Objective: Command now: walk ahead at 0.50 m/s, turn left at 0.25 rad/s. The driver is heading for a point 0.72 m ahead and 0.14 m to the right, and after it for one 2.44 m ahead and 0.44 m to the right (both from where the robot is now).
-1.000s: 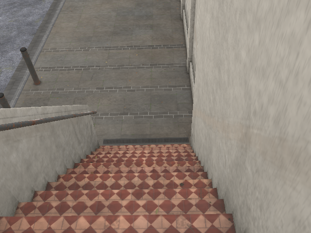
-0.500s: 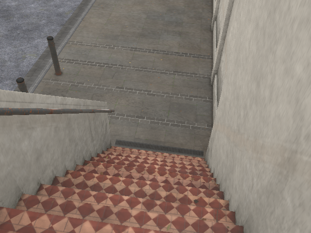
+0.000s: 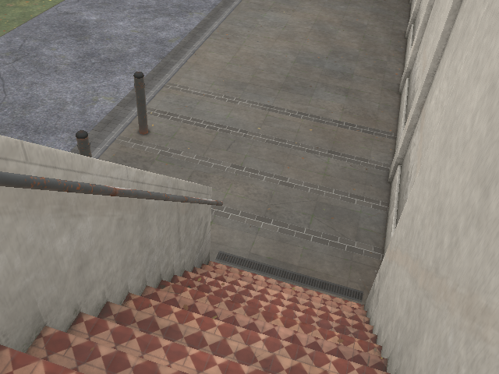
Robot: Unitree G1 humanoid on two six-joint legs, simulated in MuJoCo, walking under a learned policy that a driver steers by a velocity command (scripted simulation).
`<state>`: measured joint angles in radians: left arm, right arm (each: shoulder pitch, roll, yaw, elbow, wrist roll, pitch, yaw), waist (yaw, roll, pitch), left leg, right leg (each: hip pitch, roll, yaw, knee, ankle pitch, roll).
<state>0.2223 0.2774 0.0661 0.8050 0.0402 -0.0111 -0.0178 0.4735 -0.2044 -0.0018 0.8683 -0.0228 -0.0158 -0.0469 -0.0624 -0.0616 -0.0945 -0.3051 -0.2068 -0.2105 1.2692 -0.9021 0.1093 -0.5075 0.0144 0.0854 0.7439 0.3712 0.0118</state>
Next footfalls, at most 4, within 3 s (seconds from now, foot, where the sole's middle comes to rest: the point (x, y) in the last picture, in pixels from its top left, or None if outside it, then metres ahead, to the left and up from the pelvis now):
0.08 right None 0.10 -0.14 -0.87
0.52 left None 0.39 0.06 -1.09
0.96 right None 0.57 -0.14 -1.30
1.64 left None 0.83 -0.04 -1.52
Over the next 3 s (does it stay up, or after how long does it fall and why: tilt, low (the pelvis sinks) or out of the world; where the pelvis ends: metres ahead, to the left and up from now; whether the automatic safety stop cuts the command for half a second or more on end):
stays up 0.80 -0.15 -0.74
